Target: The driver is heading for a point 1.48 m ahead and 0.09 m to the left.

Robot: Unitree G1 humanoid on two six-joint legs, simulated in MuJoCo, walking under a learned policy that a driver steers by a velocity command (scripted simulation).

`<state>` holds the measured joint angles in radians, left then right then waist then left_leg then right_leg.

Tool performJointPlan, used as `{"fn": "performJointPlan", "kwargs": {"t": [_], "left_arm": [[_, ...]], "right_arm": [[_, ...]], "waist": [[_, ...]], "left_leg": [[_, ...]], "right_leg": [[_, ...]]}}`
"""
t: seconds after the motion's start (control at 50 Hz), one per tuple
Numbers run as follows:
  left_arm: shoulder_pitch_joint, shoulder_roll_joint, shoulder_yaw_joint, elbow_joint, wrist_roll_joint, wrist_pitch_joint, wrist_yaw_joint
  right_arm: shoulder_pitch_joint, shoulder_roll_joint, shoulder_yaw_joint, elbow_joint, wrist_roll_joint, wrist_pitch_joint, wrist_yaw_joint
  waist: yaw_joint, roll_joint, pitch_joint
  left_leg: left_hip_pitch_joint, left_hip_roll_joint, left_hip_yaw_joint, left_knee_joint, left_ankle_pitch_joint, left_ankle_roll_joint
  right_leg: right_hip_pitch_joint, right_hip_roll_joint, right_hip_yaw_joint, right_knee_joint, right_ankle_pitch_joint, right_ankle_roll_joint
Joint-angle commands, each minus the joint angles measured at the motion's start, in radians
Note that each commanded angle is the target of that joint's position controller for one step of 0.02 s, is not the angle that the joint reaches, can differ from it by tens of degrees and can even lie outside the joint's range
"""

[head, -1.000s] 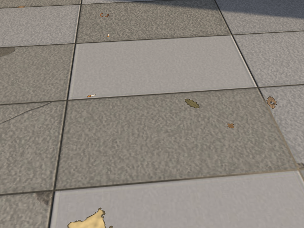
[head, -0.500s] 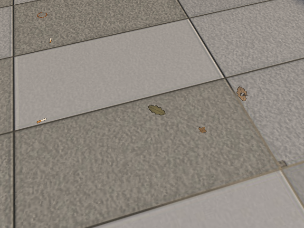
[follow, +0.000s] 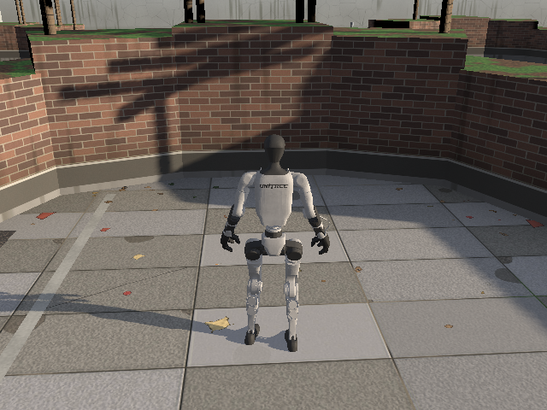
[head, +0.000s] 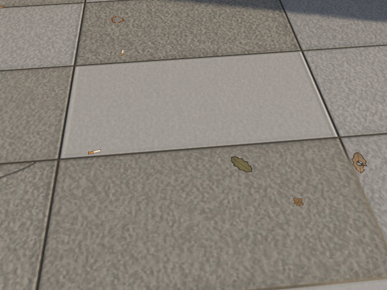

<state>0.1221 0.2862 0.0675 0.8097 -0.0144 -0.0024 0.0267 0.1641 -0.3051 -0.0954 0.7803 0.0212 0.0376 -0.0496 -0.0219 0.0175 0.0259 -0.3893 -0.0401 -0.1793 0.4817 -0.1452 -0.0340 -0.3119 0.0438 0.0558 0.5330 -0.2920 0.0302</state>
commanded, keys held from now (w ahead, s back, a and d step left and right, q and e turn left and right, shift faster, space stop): q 0.34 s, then no key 0.18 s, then e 0.10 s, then w+e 0.38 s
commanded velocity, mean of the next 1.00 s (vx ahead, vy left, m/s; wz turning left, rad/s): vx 0.10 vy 0.00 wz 0.15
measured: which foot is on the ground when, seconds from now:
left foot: down 0.00-0.00, up 0.02-0.44, down 0.46-1.00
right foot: down 0.00-0.46, up 0.48-1.00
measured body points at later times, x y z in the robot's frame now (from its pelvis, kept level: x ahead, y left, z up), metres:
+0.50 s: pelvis +0.00 +0.03 +0.00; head +0.03 +0.05 +0.45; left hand +0.02 +0.34 -0.12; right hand +0.25 -0.18 -0.09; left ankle -0.02 +0.14 -0.74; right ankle +0.00 -0.11 -0.72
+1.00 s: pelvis +0.06 +0.02 +0.01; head +0.09 +0.00 +0.45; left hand +0.18 +0.31 -0.09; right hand +0.17 -0.27 -0.12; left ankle -0.02 +0.14 -0.73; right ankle +0.12 -0.10 -0.72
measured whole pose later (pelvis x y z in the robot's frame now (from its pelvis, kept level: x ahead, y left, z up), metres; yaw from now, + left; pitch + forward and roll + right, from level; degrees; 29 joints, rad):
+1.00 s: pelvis +0.06 +0.02 +0.01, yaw +6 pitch +2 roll +2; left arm 0.17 0.29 0.07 0.80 -0.03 -0.01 -0.03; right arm 0.26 -0.32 -0.11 0.83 0.02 -0.05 0.00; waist -0.04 0.01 0.01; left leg -0.06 0.05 0.20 0.33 -0.28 -0.02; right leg -0.41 -0.10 -0.05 0.66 -0.31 -0.04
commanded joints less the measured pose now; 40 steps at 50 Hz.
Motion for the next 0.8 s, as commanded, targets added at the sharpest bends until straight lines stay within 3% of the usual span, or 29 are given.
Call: {"fn": "performJointPlan", "kwargs": {"t": [0.02,0.04,0.06,0.08,0.1,0.12,0.2,0.26,0.34,0.38,0.44,0.46,0.48,0.5,0.52,0.54,0.58,0.62,0.66,0.7,0.74,0.8], "left_arm": [[0.158,0.189,0.055,-0.024,0.028,0.001,0.007],[0.094,0.236,0.060,-0.050,0.076,0.002,-0.001],[0.034,0.185,0.045,-0.083,0.082,-0.010,0.003],[-0.029,0.134,0.033,-0.095,0.063,-0.019,0.007],[-0.054,0.114,0.027,-0.106,0.043,-0.024,0.010],[-0.055,0.108,0.024,-0.104,0.029,-0.026,0.014],[0.052,0.115,0.023,-0.076,0.031,-0.012,0.036],[0.082,0.153,0.037,-0.069,0.028,0.000,0.039],[0.054,0.192,0.055,-0.080,0.020,0.006,0.021],[0.065,0.199,0.059,-0.073,0.007,0.005,0.008],[0.044,0.187,0.054,-0.057,-0.023,0.003,-0.002],[0.101,0.143,0.039,-0.033,-0.010,-0.002,-0.008],[0.100,0.061,0.007,-0.065,0.051,-0.011,-0.021],[0.062,0.075,0.013,-0.085,0.041,-0.010,-0.017],[0.020,0.142,0.030,-0.084,0.017,-0.001,-0.011],[0.022,0.134,0.031,-0.074,0.002,0.006,-0.009],[0.076,0.129,0.033,-0.023,0.013,0.025,0.003],[0.122,0.110,0.028,0.002,0.008,0.031,0.001],[0.096,0.102,0.019,-0.004,-0.001,0.029,-0.003],[0.022,0.128,0.021,-0.043,-0.010,0.022,-0.004],[-0.005,0.131,0.025,-0.062,-0.016,0.010,-0.005],[0.004,0.099,0.024,-0.062,-0.014,-0.009,-0.016]], "right_arm": [[0.009,-0.052,-0.008,-0.076,-0.009,0.000,-0.001],[-0.001,-0.074,-0.019,-0.115,-0.010,-0.017,0.002],[0.007,-0.153,-0.041,-0.099,-0.012,-0.025,0.005],[0.038,-0.176,-0.054,-0.070,-0.005,-0.019,0.006],[0.070,-0.156,-0.053,-0.042,-0.008,-0.006,-0.001],[0.075,-0.138,-0.049,-0.039,-0.013,0.001,-0.003],[-0.020,-0.087,-0.027,-0.108,0.003,0.000,0.011],[-0.057,-0.066,-0.011,-0.152,-0.001,0.001,0.026],[-0.063,-0.067,-0.004,-0.185,-0.001,0.006,0.050],[-0.057,-0.069,-0.006,-0.192,-0.003,0.011,0.057],[0.028,-0.071,-0.014,-0.166,-0.006,0.013,0.064],[0.065,-0.117,-0.028,-0.156,-0.009,0.012,0.055],[0.104,-0.218,-0.046,-0.171,-0.021,0.011,0.036],[0.068,-0.195,-0.028,-0.188,-0.042,-0.006,0.039],[0.064,-0.153,-0.017,-0.181,-0.046,-0.026,0.051],[0.013,-0.113,-0.002,-0.164,-0.045,-0.041,0.053],[-0.073,-0.056,0.019,-0.149,-0.036,-0.055,0.052],[-0.087,-0.036,0.028,-0.121,-0.049,-0.062,0.045],[-0.059,-0.071,0.014,-0.098,-0.043,-0.062,0.037],[0.000,-0.146,-0.011,-0.072,-0.028,-0.059,0.027],[0.029,-0.138,-0.015,-0.053,-0.021,-0.070,0.021],[0.037,-0.123,-0.020,-0.038,-0.016,-0.094,0.020]], "waist": [[0.034,-0.106,-0.151],[0.015,-0.307,-0.096],[-0.001,-0.216,-0.068],[-0.028,-0.146,-0.046],[-0.034,-0.117,-0.039],[-0.024,-0.120,-0.030],[0.043,-0.151,-0.039],[0.070,-0.164,-0.063],[0.069,-0.184,-0.068],[0.069,-0.184,-0.070],[0.008,-0.160,-0.083],[0.006,-0.073,-0.120],[0.025,0.207,-0.192],[0.004,0.234,-0.211],[-0.028,0.138,-0.198],[0.003,0.134,-0.153],[0.041,0.118,-0.114],[0.063,0.125,-0.111],[0.026,0.128,-0.103],[-0.028,0.141,-0.039],[-0.038,0.116,0.012],[-0.027,0.080,0.021]], "left_leg": [[-0.148,0.014,-0.053,0.190,-0.304,0.066],[-0.268,-0.065,0.028,0.391,-0.474,0.032],[-0.250,-0.004,-0.008,0.563,-0.432,0.022],[-0.257,-0.001,0.000,0.626,-0.362,0.016],[-0.267,0.006,0.014,0.665,-0.305,0.000],[-0.286,0.013,0.022,0.710,-0.260,-0.018],[-0.323,0.042,0.094,0.637,-0.193,-0.072],[-0.280,0.079,0.129,0.501,-0.207,-0.086],[-0.119,0.089,0.206,0.336,-0.224,-0.053],[-0.052,0.069,0.229,0.247,-0.232,-0.025],[0.146,0.030,0.251,-0.066,-0.021,0.051],[0.313,0.062,0.180,-0.133,0.164,0.082],[0.532,0.323,-0.127,-0.076,0.634,0.169],[0.440,0.472,-0.237,-0.074,0.719,0.371],[0.375,0.418,-0.172,-0.103,0.601,0.384],[0.336,0.347,-0.080,-0.114,0.490,0.325],[0.260,0.284,0.016,-0.134,0.408,0.255],[0.210,0.256,0.085,-0.146,0.412,0.245],[0.224,0.255,0.080,-0.209,0.052,0.242],[0.268,0.317,-0.031,-0.300,-0.283,0.265],[0.336,0.368,-0.093,-0.346,-0.375,0.268],[0.401,0.385,-0.057,-0.369,-0.333,0.256]], "right_leg": [[0.297,-0.286,0.239,-0.241,0.101,-0.118],[0.155,-0.463,0.479,-0.311,0.166,-0.266],[0.118,-0.454,0.440,-0.313,0.181,-0.304],[0.111,-0.388,0.318,-0.285,0.202,-0.257],[0.133,-0.327,0.226,-0.266,0.201,-0.214],[0.150,-0.311,0.174,-0.253,0.259,-0.206],[0.260,-0.301,0.056,-0.242,0.412,-0.241],[0.321,-0.337,0.030,-0.237,0.432,-0.258],[0.256,-0.353,-0.046,-0.225,0.472,-0.254],[0.247,-0.361,-0.047,-0.197,0.493,-0.250],[0.199,-0.332,-0.081,-0.076,0.442,-0.177],[0.104,-0.285,-0.139,0.028,0.333,-0.105],[-0.143,-0.186,-0.217,0.302,-0.131,-0.006],[-0.250,-0.104,-0.120,0.485,-0.413,0.040],[-0.242,-0.123,-0.052,0.574,-0.386,0.044],[-0.241,-0.137,-0.029,0.569,-0.325,0.036],[-0.179,-0.147,-0.013,0.502,-0.202,0.046],[-0.085,-0.129,-0.012,0.440,-0.122,0.057],[-0.081,-0.125,-0.040,0.343,-0.080,0.049],[-0.191,-0.120,-0.052,0.344,-0.106,0.024],[-0.299,-0.140,-0.016,0.335,-0.113,-0.003],[-0.356,-0.166,-0.001,0.321,-0.089,-0.029]]}}
Keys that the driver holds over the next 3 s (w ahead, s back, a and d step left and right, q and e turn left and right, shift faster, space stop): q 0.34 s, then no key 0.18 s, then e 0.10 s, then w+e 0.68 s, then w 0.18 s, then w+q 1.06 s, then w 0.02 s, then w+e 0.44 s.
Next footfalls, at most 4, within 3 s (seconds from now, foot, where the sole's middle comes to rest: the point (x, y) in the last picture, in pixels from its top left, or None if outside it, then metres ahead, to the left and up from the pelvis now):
0.46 left None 0.02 0.15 -0.77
1.04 right None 0.16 -0.10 -0.77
1.52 left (185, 264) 0.54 0.06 -0.77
2.00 right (251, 204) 0.76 -0.19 -0.77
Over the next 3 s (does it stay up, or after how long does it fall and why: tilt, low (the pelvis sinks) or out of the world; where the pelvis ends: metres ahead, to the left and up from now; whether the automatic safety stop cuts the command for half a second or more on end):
stays up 1.13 0.07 -0.01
